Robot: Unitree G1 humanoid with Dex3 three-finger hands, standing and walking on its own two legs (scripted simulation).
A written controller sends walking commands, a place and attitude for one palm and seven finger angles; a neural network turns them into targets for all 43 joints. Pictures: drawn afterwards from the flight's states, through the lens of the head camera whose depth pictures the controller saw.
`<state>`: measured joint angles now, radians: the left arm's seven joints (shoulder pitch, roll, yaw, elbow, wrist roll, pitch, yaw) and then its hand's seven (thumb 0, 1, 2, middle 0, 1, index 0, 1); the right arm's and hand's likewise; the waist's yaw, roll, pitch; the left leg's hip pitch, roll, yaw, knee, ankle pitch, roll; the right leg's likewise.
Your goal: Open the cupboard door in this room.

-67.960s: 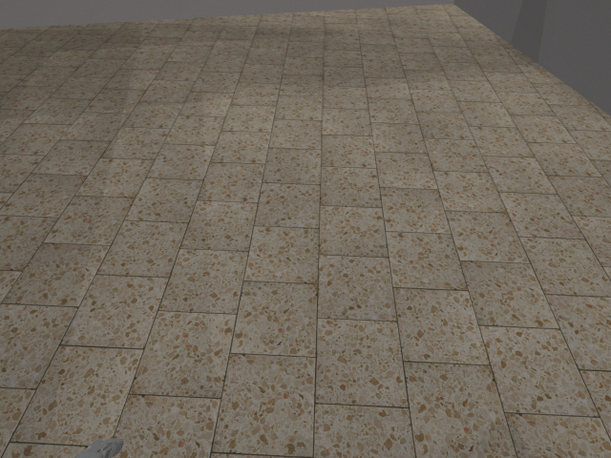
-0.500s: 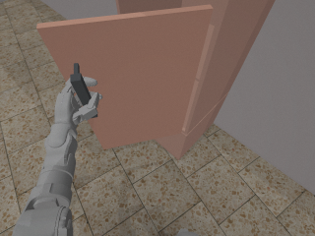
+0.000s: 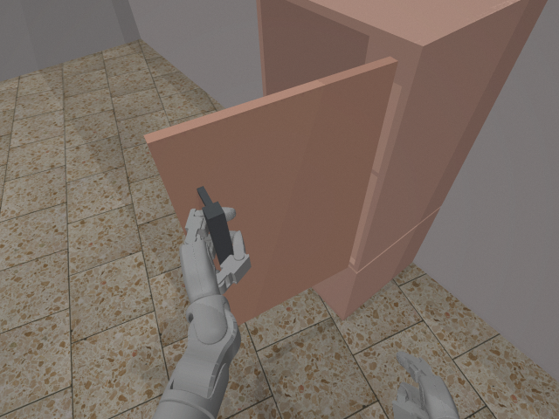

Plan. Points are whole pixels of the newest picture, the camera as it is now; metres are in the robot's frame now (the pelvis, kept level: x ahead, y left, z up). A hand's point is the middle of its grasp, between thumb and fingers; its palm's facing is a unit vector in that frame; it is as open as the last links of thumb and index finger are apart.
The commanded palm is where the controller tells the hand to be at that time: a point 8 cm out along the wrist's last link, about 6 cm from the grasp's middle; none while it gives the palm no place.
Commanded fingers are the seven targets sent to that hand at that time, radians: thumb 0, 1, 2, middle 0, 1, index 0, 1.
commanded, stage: pull the door open along its arc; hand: left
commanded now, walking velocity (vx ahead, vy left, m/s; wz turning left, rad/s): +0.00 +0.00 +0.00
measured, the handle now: (217, 233) +0.37 +0.11 +0.06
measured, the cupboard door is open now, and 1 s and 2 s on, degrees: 81 90 92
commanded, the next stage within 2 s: open thumb and fingers to let go in 0.18 s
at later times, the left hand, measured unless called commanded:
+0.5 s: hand (261, 280) +0.29 +0.04 +0.07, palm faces +0.32 -0.95 -0.03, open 7.0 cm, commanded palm +0.24 +0.08 +0.07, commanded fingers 0.00 0.06 0.54 -0.34 -1.26 -0.34 -1.26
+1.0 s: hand (260, 280) +0.29 +0.04 +0.08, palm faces +0.28 -0.96 -0.02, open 14.6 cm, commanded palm +0.24 +0.08 +0.07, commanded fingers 0.00 -0.50 0.30 -0.17 -0.45 -0.17 -0.45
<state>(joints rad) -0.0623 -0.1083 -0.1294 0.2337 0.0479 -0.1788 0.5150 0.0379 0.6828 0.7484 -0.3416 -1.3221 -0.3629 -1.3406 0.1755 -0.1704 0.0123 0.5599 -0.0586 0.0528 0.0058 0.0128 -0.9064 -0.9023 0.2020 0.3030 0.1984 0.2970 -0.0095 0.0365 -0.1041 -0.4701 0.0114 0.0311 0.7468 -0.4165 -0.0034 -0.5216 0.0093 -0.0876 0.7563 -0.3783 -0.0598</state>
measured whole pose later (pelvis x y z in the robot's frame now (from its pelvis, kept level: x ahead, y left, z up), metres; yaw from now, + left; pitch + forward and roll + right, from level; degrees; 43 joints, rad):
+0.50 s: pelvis -0.01 -0.02 +0.00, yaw +2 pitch +6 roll +1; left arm 0.06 -0.09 -0.26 0.10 0.06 -0.14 0.56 0.03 0.51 0.72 -0.37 -1.32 -0.38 -1.32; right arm 0.17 -0.19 0.00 0.59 -0.06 0.01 0.01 0.02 -0.91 -0.90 0.20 0.30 0.20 0.30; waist -0.01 0.05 -0.09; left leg -0.47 0.01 -0.01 0.75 -0.40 -0.03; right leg -0.51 0.01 -0.13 0.78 -0.39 -0.09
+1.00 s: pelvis -0.03 +0.00 -0.01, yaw +1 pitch +6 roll +1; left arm -0.05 -0.11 -0.28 0.20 0.07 -0.16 0.59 -0.01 -0.47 0.31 -0.26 -0.90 -0.26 -0.90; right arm 0.19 -0.19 0.01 0.59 -0.05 0.02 0.01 0.02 -0.91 -0.90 0.20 0.30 0.20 0.30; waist -0.01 0.04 -0.08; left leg -0.50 0.00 0.01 0.79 -0.40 -0.01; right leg -0.54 -0.01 -0.11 0.80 -0.37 -0.07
